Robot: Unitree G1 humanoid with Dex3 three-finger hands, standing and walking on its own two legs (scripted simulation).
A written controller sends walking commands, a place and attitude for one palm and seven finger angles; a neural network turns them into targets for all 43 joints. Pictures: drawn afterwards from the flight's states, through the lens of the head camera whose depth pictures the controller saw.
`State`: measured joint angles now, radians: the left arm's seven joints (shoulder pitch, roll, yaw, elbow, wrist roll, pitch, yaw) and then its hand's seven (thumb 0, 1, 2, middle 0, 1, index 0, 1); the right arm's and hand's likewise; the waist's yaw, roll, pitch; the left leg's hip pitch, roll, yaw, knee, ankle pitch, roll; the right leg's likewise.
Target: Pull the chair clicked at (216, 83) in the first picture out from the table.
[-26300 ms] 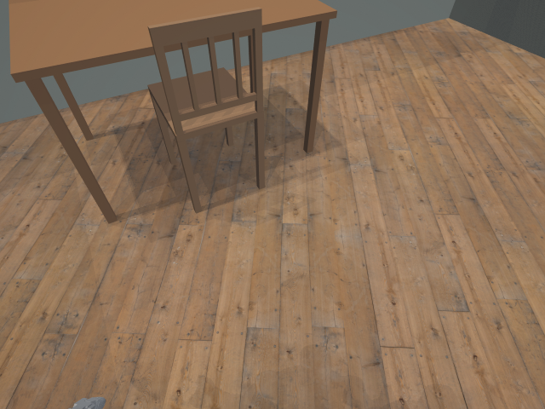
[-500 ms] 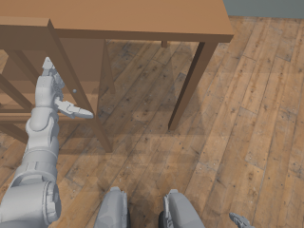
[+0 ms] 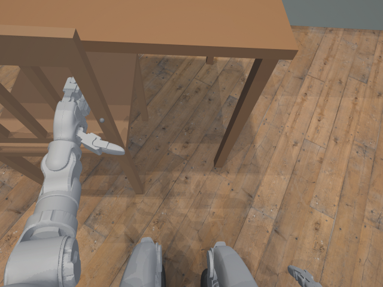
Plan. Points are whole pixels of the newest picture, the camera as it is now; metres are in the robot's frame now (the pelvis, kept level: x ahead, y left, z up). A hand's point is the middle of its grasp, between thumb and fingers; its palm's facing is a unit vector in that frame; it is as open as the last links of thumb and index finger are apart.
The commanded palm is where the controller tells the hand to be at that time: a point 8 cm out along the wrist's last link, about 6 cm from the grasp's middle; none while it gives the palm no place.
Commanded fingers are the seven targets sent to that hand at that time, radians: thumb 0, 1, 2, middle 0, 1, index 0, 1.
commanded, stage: hook a spindle and tug to test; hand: left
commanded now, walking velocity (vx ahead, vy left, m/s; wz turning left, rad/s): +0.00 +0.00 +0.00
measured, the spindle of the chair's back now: (13, 105) +0.48 +0.37 +0.03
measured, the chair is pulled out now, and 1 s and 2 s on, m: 0.00 0.00 0.04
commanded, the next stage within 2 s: step backward, pulling the chair out in 1.38 s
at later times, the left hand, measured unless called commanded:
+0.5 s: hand (103, 120) +0.45 +0.18 +0.03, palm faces +0.01 -1.00 -0.03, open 10.5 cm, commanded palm +0.42 +0.22 +0.03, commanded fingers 0.00 0.45 0.71 -0.50 -1.45 -0.50 -1.45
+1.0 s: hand (107, 119) +0.45 +0.17 +0.03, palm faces +0.03 -1.00 -0.02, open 5.9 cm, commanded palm +0.41 +0.22 +0.03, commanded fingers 0.00 0.90 0.90 -0.50 -1.45 -0.50 -1.45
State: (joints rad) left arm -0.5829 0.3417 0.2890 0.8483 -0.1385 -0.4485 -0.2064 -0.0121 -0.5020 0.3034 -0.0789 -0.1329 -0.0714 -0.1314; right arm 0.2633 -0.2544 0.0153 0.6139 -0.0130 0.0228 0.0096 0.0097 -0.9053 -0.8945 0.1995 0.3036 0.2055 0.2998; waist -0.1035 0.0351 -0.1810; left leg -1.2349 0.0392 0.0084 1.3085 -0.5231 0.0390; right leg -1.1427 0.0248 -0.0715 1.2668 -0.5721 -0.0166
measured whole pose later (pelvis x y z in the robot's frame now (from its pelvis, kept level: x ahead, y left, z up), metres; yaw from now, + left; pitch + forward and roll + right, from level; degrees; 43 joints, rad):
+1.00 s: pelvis +0.01 +0.00 +0.00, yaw -1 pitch +26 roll -3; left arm -0.51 0.32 0.29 0.77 -0.15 -0.42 -0.16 0.02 0.64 0.78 -0.39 -1.41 -0.39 -1.45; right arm 0.26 -0.25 0.01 0.59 -0.01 0.04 0.02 0.01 -0.91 -0.89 0.20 0.30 0.21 0.30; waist -0.11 0.03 -0.19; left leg -1.21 0.05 0.02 1.29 -0.54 0.03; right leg -1.13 0.03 -0.05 1.26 -0.58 -0.02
